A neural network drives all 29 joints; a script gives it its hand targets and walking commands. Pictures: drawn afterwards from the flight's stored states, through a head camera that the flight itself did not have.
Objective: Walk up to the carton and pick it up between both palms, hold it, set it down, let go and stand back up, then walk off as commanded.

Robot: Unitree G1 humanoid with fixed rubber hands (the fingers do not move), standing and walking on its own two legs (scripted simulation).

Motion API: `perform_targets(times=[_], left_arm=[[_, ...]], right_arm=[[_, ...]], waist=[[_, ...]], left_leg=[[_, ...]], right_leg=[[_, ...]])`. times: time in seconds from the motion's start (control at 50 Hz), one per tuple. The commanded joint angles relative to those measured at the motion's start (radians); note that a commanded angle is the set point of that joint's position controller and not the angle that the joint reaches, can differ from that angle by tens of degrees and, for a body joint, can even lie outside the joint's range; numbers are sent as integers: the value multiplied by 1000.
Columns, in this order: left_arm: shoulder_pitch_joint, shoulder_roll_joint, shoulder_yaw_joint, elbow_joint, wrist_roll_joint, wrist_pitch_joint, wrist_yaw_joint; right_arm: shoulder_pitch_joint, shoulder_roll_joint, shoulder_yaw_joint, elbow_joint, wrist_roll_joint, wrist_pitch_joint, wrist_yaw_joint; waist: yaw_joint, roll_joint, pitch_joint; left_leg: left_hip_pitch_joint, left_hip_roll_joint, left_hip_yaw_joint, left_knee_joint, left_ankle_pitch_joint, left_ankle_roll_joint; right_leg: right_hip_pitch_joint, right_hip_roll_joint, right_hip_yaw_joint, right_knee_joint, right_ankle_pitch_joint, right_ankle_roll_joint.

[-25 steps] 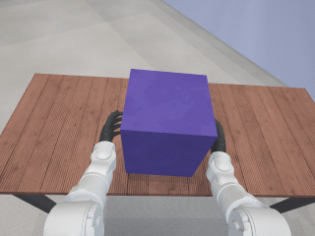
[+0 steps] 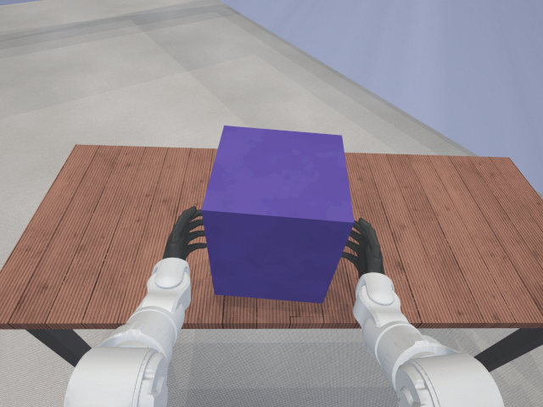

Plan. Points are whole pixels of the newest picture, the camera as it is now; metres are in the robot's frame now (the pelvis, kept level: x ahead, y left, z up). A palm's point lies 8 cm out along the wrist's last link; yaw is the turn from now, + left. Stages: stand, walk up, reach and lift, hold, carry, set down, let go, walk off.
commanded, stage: set down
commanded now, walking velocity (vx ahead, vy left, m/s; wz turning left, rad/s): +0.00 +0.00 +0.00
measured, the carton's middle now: (275, 218) +0.46 -0.03 +0.00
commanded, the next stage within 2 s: none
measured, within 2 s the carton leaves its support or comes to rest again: neither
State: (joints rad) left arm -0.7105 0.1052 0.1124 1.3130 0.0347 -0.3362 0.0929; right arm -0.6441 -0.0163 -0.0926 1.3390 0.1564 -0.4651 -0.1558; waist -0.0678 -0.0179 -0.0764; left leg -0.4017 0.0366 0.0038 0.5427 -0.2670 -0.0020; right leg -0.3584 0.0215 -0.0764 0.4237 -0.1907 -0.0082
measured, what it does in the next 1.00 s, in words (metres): stands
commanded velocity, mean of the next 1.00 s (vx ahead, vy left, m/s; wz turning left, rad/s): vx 0.00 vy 0.00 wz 0.00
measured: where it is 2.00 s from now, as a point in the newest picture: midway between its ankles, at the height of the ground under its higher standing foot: outside the picture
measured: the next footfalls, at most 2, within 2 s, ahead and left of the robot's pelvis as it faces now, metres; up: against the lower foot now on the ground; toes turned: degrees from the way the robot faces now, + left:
none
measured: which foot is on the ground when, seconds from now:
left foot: down 0.00-1.00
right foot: down 0.00-1.00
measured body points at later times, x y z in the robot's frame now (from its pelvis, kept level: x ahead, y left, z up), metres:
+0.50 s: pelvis -0.02 +0.00 +0.00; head +0.00 +0.02 +0.45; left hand +0.34 +0.16 -0.01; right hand +0.30 -0.17 -0.01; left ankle +0.00 +0.11 -0.74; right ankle +0.01 -0.11 -0.74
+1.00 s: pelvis -0.03 +0.00 +0.00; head +0.00 +0.02 +0.45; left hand +0.26 +0.18 -0.02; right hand +0.23 -0.19 -0.02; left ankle +0.00 +0.11 -0.74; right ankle +0.01 -0.11 -0.74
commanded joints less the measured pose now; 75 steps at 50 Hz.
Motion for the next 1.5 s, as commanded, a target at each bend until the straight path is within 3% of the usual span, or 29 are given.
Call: perform_targets(times=[0.0, 0.12, 0.16, 0.26, 0.3, 0.34, 0.36, 0.46, 0.48, 0.52, 0.54, 0.56, 0.58, 0.62, 0.66, 0.68, 0.74, 0.78, 0.8, 0.82, 0.86, 0.92, 0.98, 1.1, 1.16, 1.2, 1.28, 1.42, 1.48], left_arm=[[-299, 164, -40, -170, -74, -87, -8], [-247, 169, 7, -111, -60, -79, -34], [-277, 177, -6, -117, -80, -82, -35], [-120, 194, 13, -219, -72, -103, -50], [-200, 173, -9, -214, -80, -108, -33], [-60, 163, 3, -344, -72, -109, -42], [-154, 159, -17, -366, -97, -125, -37], [44, 164, -9, -467, -79, -115, -55], [90, 154, 19, -468, -66, -109, -63], [-14, 149, -39, -480, -107, -106, -70], [123, 144, -22, -523, -95, -106, -77], [206, 116, -60, -570, -106, -94, -86], [87, 148, -47, -536, -106, -84, -88], [146, 155, -23, -544, -94, -69, -92], [404, 125, -26, -724, -81, -50, -97], [204, 177, -12, -633, -96, -50, -97], [188, 187, -52, -660, -130, -26, -99], [216, 160, -67, -697, -118, -11, -90], [277, 130, -70, -743, -119, -13, -85], [562, 101, -68, -841, -99, -3, -90], [382, 178, -67, -844, -135, -8, -86], [560, 152, -55, -882, -111, 28, -108], [585, 188, -64, -954, -128, 35, -109], [657, 240, -101, -1120, -185, 34, -95], [727, 221, -106, -1000, -168, 68, -110], [750, 245, -119, -1112, -203, 73, -104], [770, 249, -114, -1087, -181, 105, -107], [886, 260, -88, -1134, -146, 140, -111], [890, 258, -89, -1096, -147, 154, -111]], right_arm=[[-264, -226, 23, -171, 1, -54, 1], [-233, -186, 71, -154, 20, -49, -7], [-258, -194, 48, -167, 19, -49, -10], [-118, -161, 88, -267, 11, -88, -11], [-169, -175, 68, -236, 12, -77, 1], [-34, -144, 104, -313, 25, -92, -8], [-124, -147, 88, -305, 33, -81, 6], [66, -139, 99, -354, 26, -99, -3], [70, -133, 110, -381, 17, -107, -1], [0, -141, 65, -387, 9, -84, -2], [112, -114, 90, -457, 22, -97, -4], [206, -107, 102, -500, 16, -109, -13], [118, -125, 94, -464, 17, -95, -14], [144, -95, 75, -498, 1, -83, -13], [370, -90, 115, -608, 43, -99, -6], [171, -118, 82, -563, 2, -75, -11], [175, -116, 42, -636, -27, -37, -13], [213, -102, 43, -613, -21, -9, 0], [252, -87, 40, -632, -12, -15, 3], [495, -78, 59, -703, 2, -42, 0], [317, -97, 23, -780, -22, -23, -9], [525, -71, 82, -748, -2, -2, -1], [510, -81, 65, -864, -22, 19, -1], [622, -94, 70, -1024, -7, 49, 15], [688, -83, 98, -964, -30, 89, 27], [731, -112, 89, -1087, -11, 96, 29], [753, -120, 84, -1036, -40, 138, 36], [860, -147, 95, -1095, -54, 123, 52], [837, -150, 92, -1054, -60, 125, 65]], waist=[[20, 120, -481], [64, 88, -440], [43, 111, -397], [73, 101, -475], [67, 119, -420], [66, 88, -428], [84, 158, -440], [63, 106, -438], [82, 100, -403], [52, 124, -395], [74, 88, -365], [41, 91, -369], [56, 112, -386], [74, 116, -328], [91, 111, -316], [82, 81, -269], [56, 61, -231], [75, 103, -176], [77, 128, -213], [76, 85, -219], [75, 70, -279], [81, 67, -163], [102, 61, -187], [83, 63, -154], [85, 77, -51], [87, 41, -95], [87, 53, -47], [99, 47, -99], [109, 44, -96]], left_leg=[[152, -46, 26, 14, 358, -84], [119, -54, 40, -8, 313, -74], [111, -58, 41, -6, 262, -73], [156, -62, 47, 14, 372, -67], [148, -56, 45, -10, 275, -70], [193, -64, 48, -11, 352, -71], [144, -59, 46, -17, 302, -82], [280, -58, 40, -30, 401, -80], [272, -60, 41, -26, 425, -87], [236, -54, 40, -49, 283, -81], [278, -58, 41, -48, 321, -72], [323, -60, 32, -38, 382, -73], [289, -65, 38, -51, 345, -75], [268, -68, 48, -76, 240, -72], [351, -57, 32, -76, 380, -74], [280, -65, 48, -92, 254, -68], [268, -57, 52, -116, 142, -48], [235, -41, 35, -153, 51, -54], [221, -34, 28, -159, 66, -60], [331, -36, 19, -150, 204, -60], [293, -52, 46, -130, 181, -50], [353, -49, 46, -152, 212, -51], [325, -51, 51, -159, 196, -42], [318, -35, 44, -173, 166, -42], [252, -42, 49, -204, 37, -39], [267, -37, 50, -202, 94, -24], [257, -25, 42, -221, 39, -26], [334, -48, 59, -184, 245, -30], [315, -38, 51, -197, 212, -26]], right_leg=[[64, 38, 35, 54, 273, 14], [97, 29, 42, 44, 226, 15], [87, 20, 42, 41, 182, 14], [170, 23, 45, 47, 284, 26], [102, 26, 42, 42, 166, 8], [205, 32, 42, 27, 275, 16], [164, 24, 50, 45, 200, 1], [223, 38, 52, 9, 290, 8], [235, 45, 46, 8, 302, 2], [194, 32, 42, -6, 167, -8], [236, 33, 46, -15, 226, 2], [273, 40, 43, -18, 301, 2], [249, 41, 48, -23, 251, -6], [237, 27, 60, -48, 133, -8], [341, 46, 46, -38, 288, -7], [289, 36, 56, -47, 150, -4], [263, 25, 61, -57, 72, -4], [280, 30, 49, -46, 4, -17], [315, 38, 39, -30, 30, -17], [392, 47, 37, -51, 161, -15], [335, 29, 62, -53, 98, -9], [336, 26, 68, -77, 101, -9], [341, 23, 67, -73, 77, -7], [345, 16, 73, -59, 71, -13], [327, -1, 91, -79, -53, -21], [353, -2, 90, -72, 15, -14], [334, 2, 95, -77, -40, -22], [383, 4, 91, -68, 129, -16], [376, 4, 89, -71, 89, -17]])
